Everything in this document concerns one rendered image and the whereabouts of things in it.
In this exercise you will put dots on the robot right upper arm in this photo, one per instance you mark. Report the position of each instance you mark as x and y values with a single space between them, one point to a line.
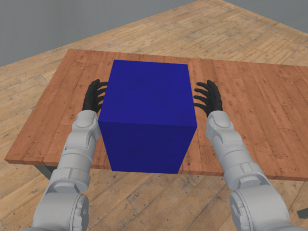
259 208

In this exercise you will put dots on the right robot forearm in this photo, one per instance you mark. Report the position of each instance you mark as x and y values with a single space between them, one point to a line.
240 171

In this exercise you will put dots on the left robot forearm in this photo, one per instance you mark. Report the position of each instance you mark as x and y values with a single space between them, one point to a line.
72 173

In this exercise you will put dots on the carton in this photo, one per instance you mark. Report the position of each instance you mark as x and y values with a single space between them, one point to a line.
147 119

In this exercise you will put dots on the robot left hand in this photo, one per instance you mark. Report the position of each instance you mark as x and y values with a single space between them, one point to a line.
91 97

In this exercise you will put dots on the robot right hand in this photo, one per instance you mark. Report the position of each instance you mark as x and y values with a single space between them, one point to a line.
213 101

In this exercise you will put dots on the robot left upper arm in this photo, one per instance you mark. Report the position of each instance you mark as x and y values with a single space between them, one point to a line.
62 212

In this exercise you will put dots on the table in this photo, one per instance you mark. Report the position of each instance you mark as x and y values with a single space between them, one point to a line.
267 103

